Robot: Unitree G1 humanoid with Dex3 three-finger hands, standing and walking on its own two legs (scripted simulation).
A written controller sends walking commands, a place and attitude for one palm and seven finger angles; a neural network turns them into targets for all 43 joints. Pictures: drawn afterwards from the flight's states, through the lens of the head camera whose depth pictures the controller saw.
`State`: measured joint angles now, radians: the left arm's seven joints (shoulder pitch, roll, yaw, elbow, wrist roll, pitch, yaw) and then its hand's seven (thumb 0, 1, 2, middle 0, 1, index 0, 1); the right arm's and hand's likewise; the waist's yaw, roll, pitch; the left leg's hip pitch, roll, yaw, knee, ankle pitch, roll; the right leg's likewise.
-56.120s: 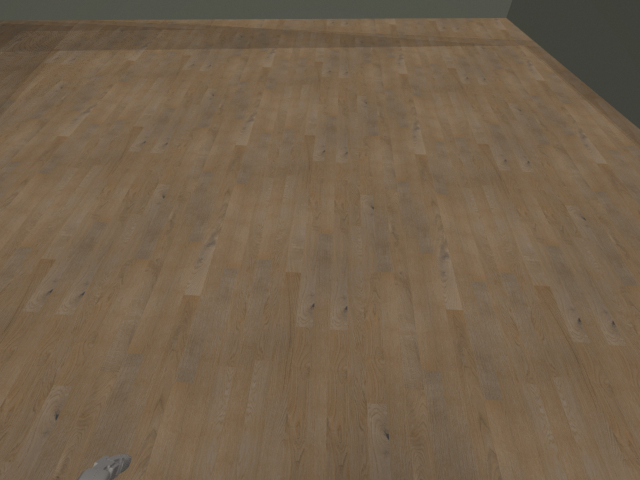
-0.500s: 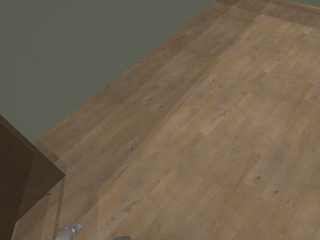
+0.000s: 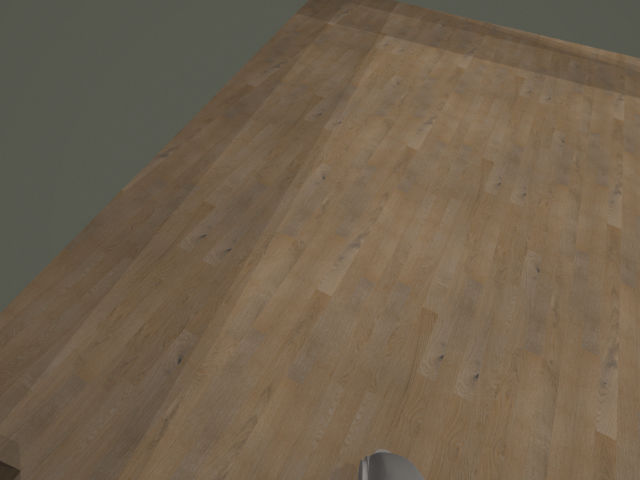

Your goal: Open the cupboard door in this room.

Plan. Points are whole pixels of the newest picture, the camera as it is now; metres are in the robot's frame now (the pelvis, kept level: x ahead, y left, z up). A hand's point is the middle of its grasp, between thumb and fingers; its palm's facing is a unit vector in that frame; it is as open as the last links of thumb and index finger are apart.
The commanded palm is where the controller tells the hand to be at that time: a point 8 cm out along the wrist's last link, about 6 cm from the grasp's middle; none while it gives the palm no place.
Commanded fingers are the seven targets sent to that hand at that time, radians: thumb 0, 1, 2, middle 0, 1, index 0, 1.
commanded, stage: walk to a spot facing it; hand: left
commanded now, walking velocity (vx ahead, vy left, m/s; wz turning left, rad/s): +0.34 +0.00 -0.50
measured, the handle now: out of the picture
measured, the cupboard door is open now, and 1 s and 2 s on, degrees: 45 45 45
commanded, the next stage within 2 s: turn to face it in 0.88 s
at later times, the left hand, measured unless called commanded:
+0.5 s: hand (267, 361) +0.31 +0.10 -0.16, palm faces -0.16 -0.96 -0.22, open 7.1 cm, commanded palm none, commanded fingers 0.00 0.90 0.90 -0.20 -0.30 -0.20 -0.30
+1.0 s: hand (303, 252) +0.54 +0.06 -0.17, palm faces -0.25 -0.95 -0.16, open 7.4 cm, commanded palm none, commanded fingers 0.00 0.90 0.90 -0.20 -0.30 -0.20 -0.30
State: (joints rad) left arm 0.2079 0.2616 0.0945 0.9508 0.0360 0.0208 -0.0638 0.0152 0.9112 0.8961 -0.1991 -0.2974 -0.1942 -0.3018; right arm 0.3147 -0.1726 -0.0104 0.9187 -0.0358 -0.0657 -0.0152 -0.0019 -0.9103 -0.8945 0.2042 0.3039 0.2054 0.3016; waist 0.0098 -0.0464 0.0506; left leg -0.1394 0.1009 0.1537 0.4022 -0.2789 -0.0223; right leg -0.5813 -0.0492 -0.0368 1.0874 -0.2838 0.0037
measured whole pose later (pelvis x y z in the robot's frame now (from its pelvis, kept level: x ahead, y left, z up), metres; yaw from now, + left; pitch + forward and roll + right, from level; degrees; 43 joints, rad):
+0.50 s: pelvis +0.21 -0.08 +0.00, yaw -11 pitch +1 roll +1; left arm 0.23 0.21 0.07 1.00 0.01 -0.06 -0.01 -0.01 0.95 0.90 -0.21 -0.30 -0.20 -0.30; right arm 0.22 -0.18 -0.05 0.97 -0.03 -0.01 0.02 0.00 -0.91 -0.90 0.20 0.30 0.20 0.30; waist -0.02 -0.01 0.05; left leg -0.56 0.15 0.06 0.89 -0.21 -0.07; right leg -0.15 0.07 -0.05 0.36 -0.22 -0.10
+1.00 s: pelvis +0.44 -0.10 +0.00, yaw -18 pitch +0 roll +0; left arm 0.22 0.18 0.07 1.01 0.03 0.00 -0.04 0.01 0.92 0.90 -0.20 -0.30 -0.19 -0.30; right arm 0.31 -0.19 -0.04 1.05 -0.03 -0.05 -0.01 -0.01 -0.95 -0.89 0.20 0.30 0.21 0.30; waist 0.02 -0.02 0.06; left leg -0.10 0.06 0.20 0.38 -0.26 0.00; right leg -0.56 -0.10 -0.05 0.86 -0.21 0.00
